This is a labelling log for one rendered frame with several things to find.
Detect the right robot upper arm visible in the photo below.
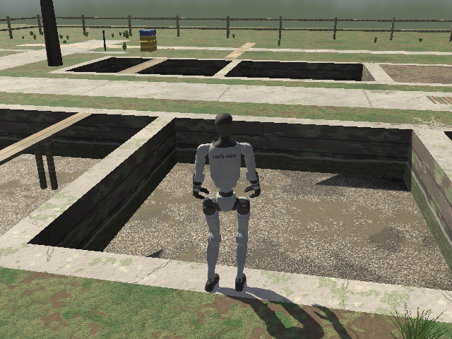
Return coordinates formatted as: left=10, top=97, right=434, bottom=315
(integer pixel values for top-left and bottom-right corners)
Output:
left=239, top=143, right=257, bottom=181

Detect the left robot forearm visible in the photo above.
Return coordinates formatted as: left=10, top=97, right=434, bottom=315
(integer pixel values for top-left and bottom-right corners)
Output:
left=193, top=173, right=202, bottom=191

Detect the right robot forearm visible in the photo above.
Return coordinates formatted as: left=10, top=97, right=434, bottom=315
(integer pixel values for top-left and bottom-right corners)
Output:
left=250, top=171, right=260, bottom=190

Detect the robot left shin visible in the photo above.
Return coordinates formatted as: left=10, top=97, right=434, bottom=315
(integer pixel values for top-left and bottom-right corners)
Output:
left=207, top=233, right=220, bottom=282

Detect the robot left hand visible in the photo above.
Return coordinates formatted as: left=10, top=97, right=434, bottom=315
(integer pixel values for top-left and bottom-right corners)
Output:
left=193, top=188, right=209, bottom=199

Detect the robot left foot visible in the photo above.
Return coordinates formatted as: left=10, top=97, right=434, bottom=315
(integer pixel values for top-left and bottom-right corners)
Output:
left=205, top=273, right=219, bottom=292

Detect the robot right hand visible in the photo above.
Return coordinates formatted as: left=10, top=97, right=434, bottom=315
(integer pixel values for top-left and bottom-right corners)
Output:
left=244, top=186, right=261, bottom=198

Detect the left robot upper arm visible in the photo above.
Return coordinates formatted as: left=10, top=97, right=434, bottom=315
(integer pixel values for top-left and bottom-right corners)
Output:
left=194, top=143, right=210, bottom=182

